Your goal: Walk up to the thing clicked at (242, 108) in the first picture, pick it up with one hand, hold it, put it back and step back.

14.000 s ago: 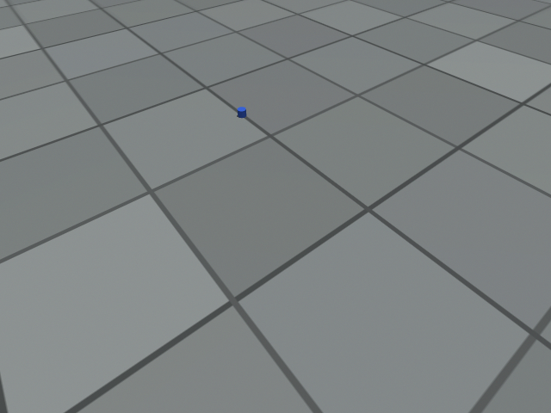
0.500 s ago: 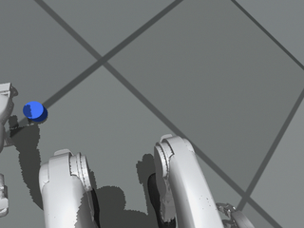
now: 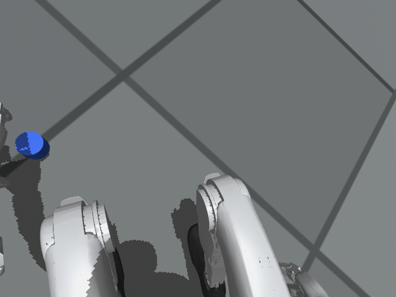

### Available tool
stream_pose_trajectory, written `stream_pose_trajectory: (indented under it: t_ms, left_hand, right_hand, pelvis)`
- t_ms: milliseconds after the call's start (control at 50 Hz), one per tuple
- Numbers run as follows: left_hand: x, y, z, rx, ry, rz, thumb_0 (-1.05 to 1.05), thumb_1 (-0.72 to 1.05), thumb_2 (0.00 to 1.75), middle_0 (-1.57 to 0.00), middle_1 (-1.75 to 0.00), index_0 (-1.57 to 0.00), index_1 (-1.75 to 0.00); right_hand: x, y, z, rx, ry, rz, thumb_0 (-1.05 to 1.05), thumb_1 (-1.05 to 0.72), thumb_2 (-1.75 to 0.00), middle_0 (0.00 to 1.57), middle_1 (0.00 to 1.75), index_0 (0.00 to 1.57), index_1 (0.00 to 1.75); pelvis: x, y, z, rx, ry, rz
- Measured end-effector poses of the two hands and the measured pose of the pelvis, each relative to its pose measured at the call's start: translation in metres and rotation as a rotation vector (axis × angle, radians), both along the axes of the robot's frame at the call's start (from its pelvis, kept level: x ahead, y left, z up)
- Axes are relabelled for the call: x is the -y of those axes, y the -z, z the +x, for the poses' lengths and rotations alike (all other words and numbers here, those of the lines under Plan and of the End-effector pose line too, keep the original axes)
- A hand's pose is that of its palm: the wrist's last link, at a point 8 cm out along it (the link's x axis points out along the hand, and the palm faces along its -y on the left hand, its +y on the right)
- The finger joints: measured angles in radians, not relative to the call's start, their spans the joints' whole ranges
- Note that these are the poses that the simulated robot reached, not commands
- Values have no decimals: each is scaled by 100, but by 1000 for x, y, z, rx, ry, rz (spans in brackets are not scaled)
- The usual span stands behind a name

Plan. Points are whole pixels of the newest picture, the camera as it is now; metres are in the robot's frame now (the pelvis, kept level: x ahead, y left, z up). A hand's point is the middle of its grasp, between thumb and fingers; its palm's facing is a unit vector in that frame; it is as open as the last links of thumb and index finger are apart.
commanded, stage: rise first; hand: left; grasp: from above
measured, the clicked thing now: (33, 145) +0.47 +0.31 -0.30
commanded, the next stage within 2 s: approach in 1.12 s
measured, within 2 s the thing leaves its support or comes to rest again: neither
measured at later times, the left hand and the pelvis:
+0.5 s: hand out of the picture +0.43 +0.35 -0.18, palm faces -0.43 -0.10 -0.90, open 14.2 cm; pelvis +0.00 +0.00 +0.00, yaw -1 degrees
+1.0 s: hand out of the picture +0.43 +0.35 -0.17, palm faces -0.43 -0.09 -0.90, open 14.1 cm; pelvis +0.00 +0.00 +0.00, yaw -1 degrees
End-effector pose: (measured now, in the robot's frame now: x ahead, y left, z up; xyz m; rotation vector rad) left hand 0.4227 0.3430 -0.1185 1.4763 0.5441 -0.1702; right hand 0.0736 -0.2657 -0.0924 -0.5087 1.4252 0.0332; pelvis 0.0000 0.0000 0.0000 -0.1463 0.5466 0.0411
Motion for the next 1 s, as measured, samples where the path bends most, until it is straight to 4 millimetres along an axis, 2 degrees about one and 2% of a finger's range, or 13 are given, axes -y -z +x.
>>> stream_pose_trajectory:
  t_ms: [300,600,1000]
  left_hand:
    - [-5,4,8,-2,-4,8,1,-55,102,-9,-100,-8,-102]
    - [-6,0,12,0,-8,8,1,-55,102,-9,-101,-8,-103]
    - [-10,-5,10,8,6,15,1,-54,101,-10,-101,-9,-102]
  right_hand:
    - [-1,-3,-8,-18,-5,-11,0,-90,-90,20,30,20,30]
    - [-2,-4,-15,-17,-6,-6,0,-90,-90,20,30,20,30]
    - [-4,-7,-7,3,-11,-5,0,-90,-90,20,30,20,30]
  pelvis:
    - [-1,3,0,9,3,-8]
    - [-2,5,-2,22,6,-14]
    - [-3,1,-3,15,3,-18]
